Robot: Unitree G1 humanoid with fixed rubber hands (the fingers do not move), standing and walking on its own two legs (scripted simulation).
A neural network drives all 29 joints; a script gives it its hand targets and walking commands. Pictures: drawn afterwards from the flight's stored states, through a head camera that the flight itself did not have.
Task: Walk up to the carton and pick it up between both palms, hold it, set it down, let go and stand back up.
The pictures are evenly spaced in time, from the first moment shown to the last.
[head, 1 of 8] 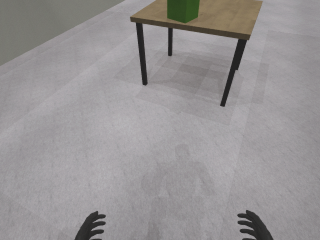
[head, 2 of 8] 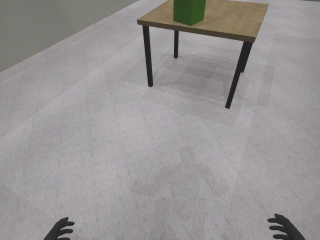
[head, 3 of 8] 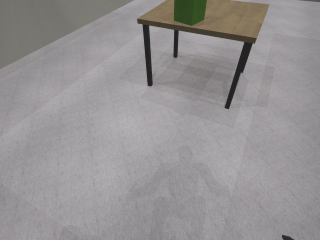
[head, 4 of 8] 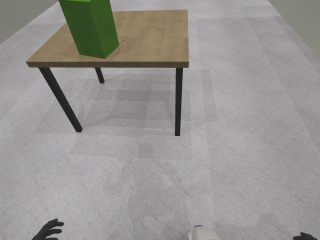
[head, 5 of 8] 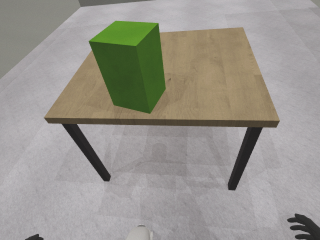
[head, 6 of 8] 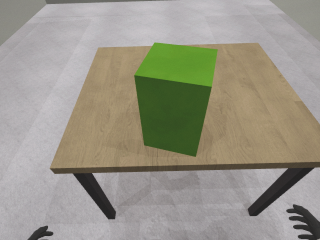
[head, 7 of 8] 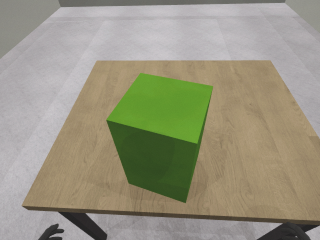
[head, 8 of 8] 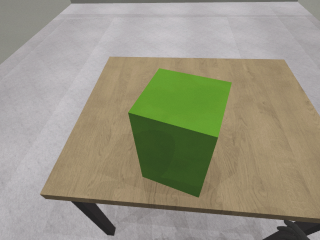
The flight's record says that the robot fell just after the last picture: no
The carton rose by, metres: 0.00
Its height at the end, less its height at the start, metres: +0.00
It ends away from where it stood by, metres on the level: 0.00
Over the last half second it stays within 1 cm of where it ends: yes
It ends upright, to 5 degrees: yes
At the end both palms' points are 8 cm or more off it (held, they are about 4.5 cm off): yes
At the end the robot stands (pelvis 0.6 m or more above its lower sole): yes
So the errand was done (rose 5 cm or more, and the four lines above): no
